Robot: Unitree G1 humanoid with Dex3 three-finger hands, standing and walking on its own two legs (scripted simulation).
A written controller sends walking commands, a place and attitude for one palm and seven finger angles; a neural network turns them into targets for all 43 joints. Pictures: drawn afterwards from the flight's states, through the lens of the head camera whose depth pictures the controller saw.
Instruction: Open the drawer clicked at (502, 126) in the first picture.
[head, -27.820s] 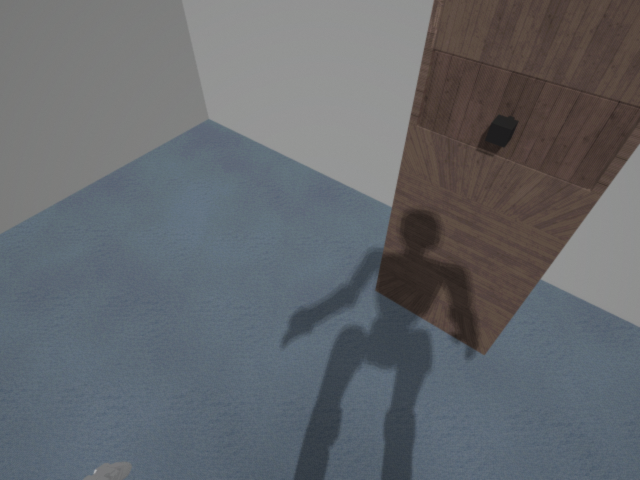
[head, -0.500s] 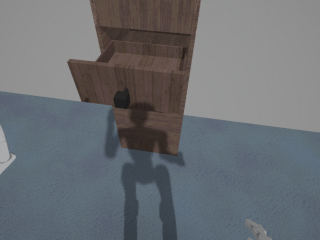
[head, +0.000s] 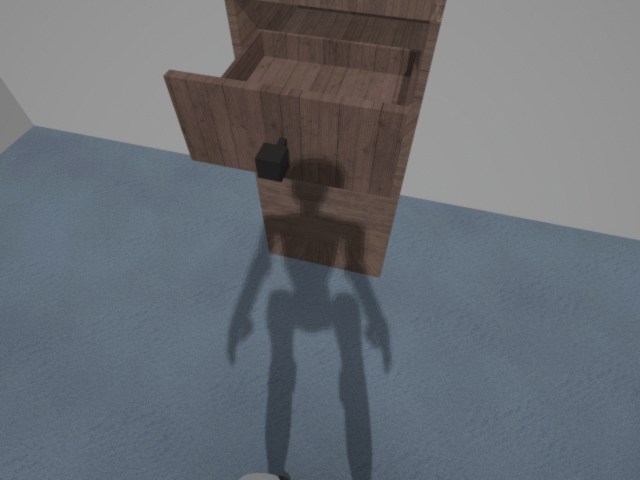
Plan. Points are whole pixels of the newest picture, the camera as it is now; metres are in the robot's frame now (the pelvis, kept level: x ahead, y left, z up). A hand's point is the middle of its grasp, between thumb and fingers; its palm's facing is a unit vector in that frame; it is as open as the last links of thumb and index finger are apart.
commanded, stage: let the arm hang, fingers relaxed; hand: left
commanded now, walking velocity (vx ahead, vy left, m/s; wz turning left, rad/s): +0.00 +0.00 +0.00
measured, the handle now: (276, 154) +0.58 +0.12 +0.05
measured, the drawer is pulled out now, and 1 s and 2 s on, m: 0.30 0.30 0.30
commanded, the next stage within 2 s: look to check the result in 0.62 s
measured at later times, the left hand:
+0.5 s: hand out of the picture +0.10 +0.23 -0.15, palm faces -0.02 -0.95 -0.32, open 7.4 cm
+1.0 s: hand (153, 476) +0.14 +0.24 -0.14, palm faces -0.05 -0.94 -0.35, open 7.4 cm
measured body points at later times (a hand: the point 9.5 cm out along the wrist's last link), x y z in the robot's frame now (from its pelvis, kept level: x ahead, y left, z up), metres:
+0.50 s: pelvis +0.02 +0.00 +0.01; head +0.03 -0.02 +0.46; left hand +0.10 +0.28 -0.12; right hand +0.06 -0.28 -0.15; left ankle +0.06 +0.13 -0.74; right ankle +0.03 -0.11 -0.74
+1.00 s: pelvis +0.04 +0.00 +0.01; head +0.08 -0.01 +0.46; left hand +0.14 +0.29 -0.12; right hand +0.11 -0.30 -0.13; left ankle +0.06 +0.13 -0.74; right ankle +0.03 -0.11 -0.74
